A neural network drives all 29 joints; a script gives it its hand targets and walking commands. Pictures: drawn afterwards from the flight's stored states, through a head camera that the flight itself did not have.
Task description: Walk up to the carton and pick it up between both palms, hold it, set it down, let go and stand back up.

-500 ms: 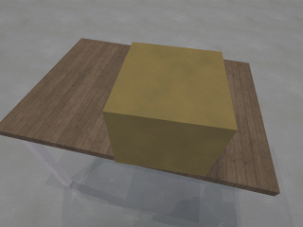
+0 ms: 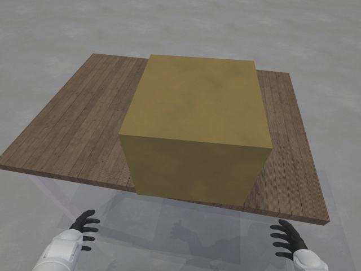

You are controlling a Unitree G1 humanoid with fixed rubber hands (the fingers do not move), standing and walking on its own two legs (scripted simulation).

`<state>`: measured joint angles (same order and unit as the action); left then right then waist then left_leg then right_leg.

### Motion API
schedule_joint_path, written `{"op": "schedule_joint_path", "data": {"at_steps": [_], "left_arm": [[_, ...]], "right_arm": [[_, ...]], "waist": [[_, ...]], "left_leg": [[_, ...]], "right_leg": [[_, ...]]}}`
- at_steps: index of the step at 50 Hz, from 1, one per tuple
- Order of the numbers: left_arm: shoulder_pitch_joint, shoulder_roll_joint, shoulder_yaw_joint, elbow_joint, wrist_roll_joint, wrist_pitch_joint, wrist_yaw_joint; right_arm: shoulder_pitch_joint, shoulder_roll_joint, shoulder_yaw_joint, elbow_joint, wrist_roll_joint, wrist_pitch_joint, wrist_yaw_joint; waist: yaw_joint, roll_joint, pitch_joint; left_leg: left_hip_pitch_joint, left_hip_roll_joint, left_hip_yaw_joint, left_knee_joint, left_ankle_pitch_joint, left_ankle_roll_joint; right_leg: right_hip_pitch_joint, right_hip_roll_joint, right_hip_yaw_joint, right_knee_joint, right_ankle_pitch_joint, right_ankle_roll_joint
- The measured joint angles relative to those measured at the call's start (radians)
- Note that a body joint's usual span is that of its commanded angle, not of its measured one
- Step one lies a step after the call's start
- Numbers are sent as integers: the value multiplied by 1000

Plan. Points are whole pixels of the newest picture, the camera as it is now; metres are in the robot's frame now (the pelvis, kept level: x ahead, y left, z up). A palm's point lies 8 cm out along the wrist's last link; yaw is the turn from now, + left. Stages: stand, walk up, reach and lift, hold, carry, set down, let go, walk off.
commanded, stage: reach and lift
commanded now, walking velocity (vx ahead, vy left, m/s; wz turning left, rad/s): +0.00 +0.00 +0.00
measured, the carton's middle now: (195, 127) +0.48 -0.02 +0.02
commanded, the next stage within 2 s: none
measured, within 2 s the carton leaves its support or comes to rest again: neither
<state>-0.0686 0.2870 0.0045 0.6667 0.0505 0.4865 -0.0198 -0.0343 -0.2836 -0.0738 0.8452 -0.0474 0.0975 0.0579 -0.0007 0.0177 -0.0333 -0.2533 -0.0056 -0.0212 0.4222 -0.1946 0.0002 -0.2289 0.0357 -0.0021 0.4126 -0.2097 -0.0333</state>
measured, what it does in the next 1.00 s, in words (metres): stands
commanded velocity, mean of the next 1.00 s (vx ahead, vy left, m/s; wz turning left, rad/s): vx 0.00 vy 0.00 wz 0.00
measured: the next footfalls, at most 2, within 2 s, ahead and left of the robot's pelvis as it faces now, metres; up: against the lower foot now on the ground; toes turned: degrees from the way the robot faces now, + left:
none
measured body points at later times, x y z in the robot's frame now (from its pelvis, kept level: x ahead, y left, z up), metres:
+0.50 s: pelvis +0.02 +0.00 +0.00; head +0.02 -0.01 +0.45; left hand +0.20 +0.25 -0.07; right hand +0.20 -0.26 -0.08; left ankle +0.02 +0.12 -0.74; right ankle +0.00 -0.10 -0.74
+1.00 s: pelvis +0.02 +0.00 +0.00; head +0.02 +0.01 +0.45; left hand +0.18 +0.24 -0.05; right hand +0.17 -0.26 -0.04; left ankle +0.01 +0.12 -0.74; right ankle +0.00 -0.10 -0.74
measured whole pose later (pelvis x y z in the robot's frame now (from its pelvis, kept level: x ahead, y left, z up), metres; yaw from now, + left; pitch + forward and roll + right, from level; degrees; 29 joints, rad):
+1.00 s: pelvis +0.02 +0.00 +0.00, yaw -1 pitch -2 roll +0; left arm 0.37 0.26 0.00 0.25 -0.10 0.09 0.03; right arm 0.37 -0.25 -0.08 0.35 0.13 -0.11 0.07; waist 0.00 -0.02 0.03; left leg -0.12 0.00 0.00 0.37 -0.21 -0.01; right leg -0.11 0.04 0.02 0.37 -0.22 -0.03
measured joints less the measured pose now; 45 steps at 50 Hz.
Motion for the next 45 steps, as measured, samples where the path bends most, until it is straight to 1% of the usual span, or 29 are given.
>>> {"op": "schedule_joint_path", "data": {"at_steps": [2,4,7,11,16,24,31,38,41,43,45], "left_arm": [[9,-34,14,-46,27,24,-16],[42,-67,27,-90,47,30,-25],[109,-98,37,-134,52,19,-24],[183,-102,43,-166,21,-16,0],[222,-73,43,-213,-29,-68,24],[260,-50,29,-268,-74,-128,18],[304,-61,23,-296,-94,-184,24],[344,-59,17,-321,-120,-267,42],[390,-45,-8,-401,-158,-317,65],[419,-45,-8,-428,-159,-326,70],[425,-44,-4,-424,-158,-316,60]], "right_arm": [[10,-24,21,-30,26,21,5],[37,-43,31,-55,44,23,9],[88,-55,25,-89,53,8,17],[148,-41,1,-141,44,-17,28],[190,2,-19,-201,37,-49,30],[220,35,-28,-255,43,-78,13],[260,28,-39,-311,59,-96,8],[314,33,-43,-375,86,-134,8],[367,39,-24,-462,136,-135,2],[399,43,-17,-499,148,-125,1],[401,45,-4,-494,169,-124,7]], "waist": [[-3,3,-27],[-5,3,-44],[-9,-5,-48],[-13,-17,-30],[-4,-21,-23],[5,-1,-62],[5,-8,-72],[2,-17,-72],[-1,-17,-80],[-3,-17,-81],[0,-17,-25]], "left_leg": [[-4,-4,2,2,-7,4],[-7,-7,4,6,-15,7],[-11,-10,7,13,-26,9],[-17,-11,8,19,-33,8],[-22,-11,6,21,-36,6],[-15,-10,7,28,-49,7],[-13,-9,6,29,-50,6],[-15,-7,5,28,-46,4],[-29,-7,3,38,-50,5],[-32,-7,3,43,-54,6],[24,-1,8,26,-50,-1]], "right_leg": [[-5,-4,2,4,-8,4],[-10,-7,4,12,-18,6],[-17,-10,7,24,-31,8],[-26,-11,7,37,-41,7],[-32,-10,6,42,-47,5],[-22,-9,6,43,-56,6],[-20,-9,5,42,-56,5],[-22,-7,4,42,-53,3],[-34,-7,2,50,-57,1],[-37,-7,1,56,-61,0],[18,-2,8,31,-50,8]]}}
